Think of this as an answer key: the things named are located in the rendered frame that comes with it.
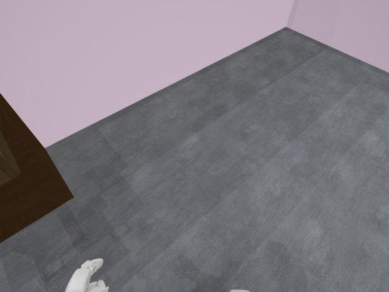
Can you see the drawer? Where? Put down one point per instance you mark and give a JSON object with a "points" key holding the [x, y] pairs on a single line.
{"points": [[8, 166]]}

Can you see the cabinet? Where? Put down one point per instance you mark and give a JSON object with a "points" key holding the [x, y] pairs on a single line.
{"points": [[39, 189]]}

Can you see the robot left hand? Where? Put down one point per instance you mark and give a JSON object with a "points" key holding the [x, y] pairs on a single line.
{"points": [[80, 280]]}

